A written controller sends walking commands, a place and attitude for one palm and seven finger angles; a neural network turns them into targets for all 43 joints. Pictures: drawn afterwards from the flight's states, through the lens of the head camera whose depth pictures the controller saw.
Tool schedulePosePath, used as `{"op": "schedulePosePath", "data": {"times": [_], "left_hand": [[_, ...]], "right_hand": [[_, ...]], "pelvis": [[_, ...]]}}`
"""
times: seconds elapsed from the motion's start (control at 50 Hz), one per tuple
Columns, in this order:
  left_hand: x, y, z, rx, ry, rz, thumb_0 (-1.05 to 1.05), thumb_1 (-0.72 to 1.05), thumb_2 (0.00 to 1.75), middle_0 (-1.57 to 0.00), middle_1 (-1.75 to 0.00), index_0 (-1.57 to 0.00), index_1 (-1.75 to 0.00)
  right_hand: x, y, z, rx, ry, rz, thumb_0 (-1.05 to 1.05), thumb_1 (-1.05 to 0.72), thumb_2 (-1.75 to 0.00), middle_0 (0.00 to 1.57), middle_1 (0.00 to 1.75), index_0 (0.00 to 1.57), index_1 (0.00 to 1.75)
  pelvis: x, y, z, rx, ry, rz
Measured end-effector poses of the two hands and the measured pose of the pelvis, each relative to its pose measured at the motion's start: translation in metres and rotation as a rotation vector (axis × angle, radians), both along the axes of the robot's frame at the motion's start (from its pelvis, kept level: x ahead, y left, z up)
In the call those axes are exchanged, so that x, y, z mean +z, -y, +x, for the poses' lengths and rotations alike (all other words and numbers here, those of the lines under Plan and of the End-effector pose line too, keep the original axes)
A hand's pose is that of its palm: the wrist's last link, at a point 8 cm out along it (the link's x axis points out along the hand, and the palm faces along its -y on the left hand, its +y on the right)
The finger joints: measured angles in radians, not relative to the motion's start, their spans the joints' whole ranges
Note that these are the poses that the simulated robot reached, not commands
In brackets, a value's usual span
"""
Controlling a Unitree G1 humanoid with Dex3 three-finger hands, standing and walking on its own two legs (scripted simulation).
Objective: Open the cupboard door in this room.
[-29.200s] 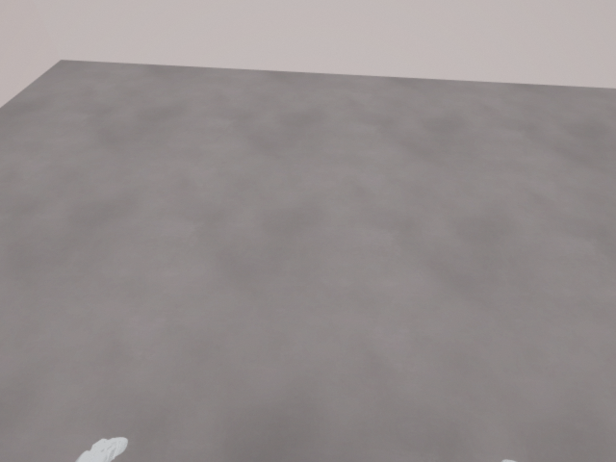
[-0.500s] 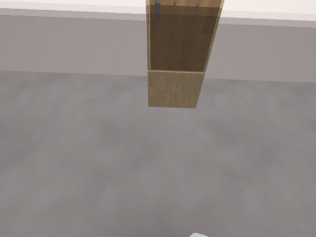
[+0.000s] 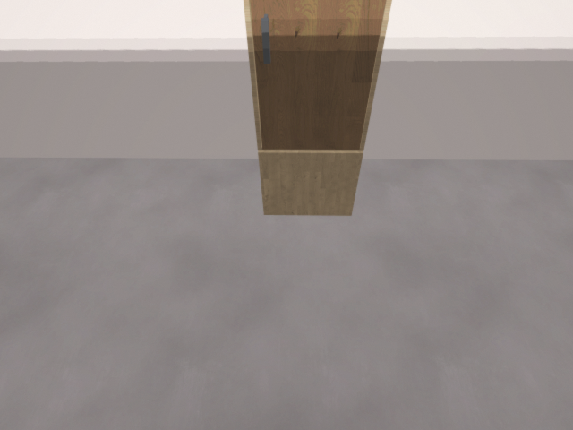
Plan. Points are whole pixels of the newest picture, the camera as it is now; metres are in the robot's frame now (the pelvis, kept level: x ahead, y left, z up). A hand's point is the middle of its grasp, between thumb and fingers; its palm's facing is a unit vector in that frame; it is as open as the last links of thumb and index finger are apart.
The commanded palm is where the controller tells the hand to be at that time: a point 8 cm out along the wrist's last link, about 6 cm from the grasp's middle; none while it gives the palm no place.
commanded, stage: stand and wait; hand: left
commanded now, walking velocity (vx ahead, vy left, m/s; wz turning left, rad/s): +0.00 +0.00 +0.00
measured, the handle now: (266, 39) +1.12 +0.11 +0.06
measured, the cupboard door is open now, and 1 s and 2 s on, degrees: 0 0 0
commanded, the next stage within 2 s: look at it before walking up in 0.18 s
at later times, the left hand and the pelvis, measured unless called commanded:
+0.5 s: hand out of the picture -0.03 +0.15 -0.18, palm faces +0.04 -0.99 -0.15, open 7.4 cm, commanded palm none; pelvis +0.00 +0.00 +0.00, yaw +0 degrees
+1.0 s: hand out of the picture -0.02 +0.18 -0.18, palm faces +0.00 -0.99 -0.15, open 7.4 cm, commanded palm none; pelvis +0.00 +0.03 +0.00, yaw -3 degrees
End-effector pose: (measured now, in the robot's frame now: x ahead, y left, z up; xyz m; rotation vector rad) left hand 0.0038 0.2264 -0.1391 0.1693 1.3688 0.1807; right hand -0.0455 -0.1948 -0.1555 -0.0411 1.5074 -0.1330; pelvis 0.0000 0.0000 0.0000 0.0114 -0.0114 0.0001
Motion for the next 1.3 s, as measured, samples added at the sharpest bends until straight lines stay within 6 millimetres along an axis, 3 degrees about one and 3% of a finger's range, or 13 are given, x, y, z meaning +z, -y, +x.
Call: {"op": "schedulePosePath", "data": {"times": [0.2, 0.34, 0.68, 1.0, 1.1, 1.22, 1.26, 1.3], "left_hand": [[-0.007, 0.027, -0.032, 0.03, -0.072, -0.067, 0.01, 0.92, 0.89, -0.19, -0.29, -0.19, -0.3], [-0.008, 0.036, -0.041, 0.035, -0.087, -0.095, 0.01, 0.91, 0.89, -0.2, -0.29, -0.2, -0.3], [-0.005, 0.008, -0.029, 0.015, -0.068, -0.054, 0.01, 0.91, 0.89, -0.19, -0.29, -0.19, -0.3], [-0.012, -0.007, -0.023, -0.008, -0.091, -0.076, 0.01, 0.92, 0.89, -0.19, -0.29, -0.19, -0.3], [-0.008, -0.009, 0.004, -0.062, -0.114, -0.058, 0.01, 0.91, 0.89, -0.19, -0.29, -0.19, -0.3], [-0.003, -0.001, 0.078, -0.135, -0.012, 0.013, 0.02, 0.92, 0.89, -0.19, -0.29, -0.19, -0.3], [-0.008, 0.004, 0.1, -0.139, 0.047, 0.038, 0.02, 0.92, 0.89, -0.19, -0.29, -0.19, -0.3], [-0.007, 0.01, 0.111, -0.132, 0.07, 0.047, 0.01, 0.92, 0.89, -0.19, -0.29, -0.19, -0.3]], "right_hand": [[0.002, 0.013, 0.031, 0.027, 0.072, -0.04, 0.01, -0.92, -0.89, 0.2, 0.3, 0.2, 0.29], [0.005, 0.016, 0.033, 0.032, 0.081, -0.056, 0.01, -0.93, -0.89, 0.2, 0.3, 0.2, 0.29], [0.003, -0.014, 0.008, 0.002, 0.029, -0.011, 0.01, -0.91, -0.89, 0.2, 0.3, 0.2, 0.29], [0.001, -0.019, 0.011, -0.046, 0.057, -0.043, 0.01, -0.91, -0.89, 0.2, 0.3, 0.2, 0.29], [-0.006, -0.005, 0.009, -0.124, 0.071, -0.053, 0.01, -0.91, -0.89, 0.2, 0.3, 0.2, 0.29], [-0.022, 0.025, 0.01, -0.17, 0.022, -0.037, 0.01, -0.91, -0.89, 0.2, 0.3, 0.2, 0.29], [-0.031, 0.039, 0.02, -0.164, 0.001, -0.03, 0.01, -0.91, -0.89, 0.2, 0.3, 0.2, 0.29], [-0.029, 0.055, 0.043, -0.152, 0.013, -0.039, 0.01, -0.91, -0.89, 0.2, 0.3, 0.2, 0.29]], "pelvis": [[0.0, 0.002, 0.0, 0.0, 0.012, -0.004], [0.001, 0.0, -0.002, -0.001, 0.011, -0.006], [0.001, -0.012, -0.003, -0.005, 0.004, -0.007], [-0.005, -0.026, 0.002, -0.056, 0.0, -0.002], [-0.008, -0.02, 0.015, -0.117, -0.009, 0.011], [-0.019, 0.007, 0.043, -0.169, -0.013, 0.018], [-0.028, 0.019, 0.053, -0.178, -0.014, 0.011], [-0.027, 0.027, 0.061, -0.191, -0.009, 0.005]]}}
